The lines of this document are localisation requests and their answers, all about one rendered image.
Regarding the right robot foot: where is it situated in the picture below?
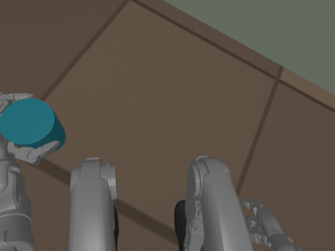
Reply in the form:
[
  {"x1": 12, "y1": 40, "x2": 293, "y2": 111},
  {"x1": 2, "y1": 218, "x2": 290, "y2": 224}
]
[{"x1": 174, "y1": 200, "x2": 187, "y2": 251}]

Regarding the cup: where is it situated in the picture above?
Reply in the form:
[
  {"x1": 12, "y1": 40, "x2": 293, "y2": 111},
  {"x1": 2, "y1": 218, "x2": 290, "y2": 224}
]
[{"x1": 0, "y1": 98, "x2": 66, "y2": 151}]

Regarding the left robot hand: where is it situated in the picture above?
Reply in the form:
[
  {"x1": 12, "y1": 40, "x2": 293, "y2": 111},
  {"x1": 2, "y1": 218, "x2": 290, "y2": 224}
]
[{"x1": 0, "y1": 92, "x2": 61, "y2": 165}]

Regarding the right robot arm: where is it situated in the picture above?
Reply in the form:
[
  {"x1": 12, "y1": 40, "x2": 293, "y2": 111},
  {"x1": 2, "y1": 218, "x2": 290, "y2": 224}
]
[{"x1": 267, "y1": 233, "x2": 301, "y2": 251}]

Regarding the right robot hand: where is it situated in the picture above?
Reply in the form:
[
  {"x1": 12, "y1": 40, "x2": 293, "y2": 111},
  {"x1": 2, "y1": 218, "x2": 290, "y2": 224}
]
[{"x1": 240, "y1": 198, "x2": 284, "y2": 246}]

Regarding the left robot arm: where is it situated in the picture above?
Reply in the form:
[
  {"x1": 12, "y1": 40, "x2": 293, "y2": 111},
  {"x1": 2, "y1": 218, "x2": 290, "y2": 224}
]
[{"x1": 0, "y1": 159, "x2": 35, "y2": 251}]

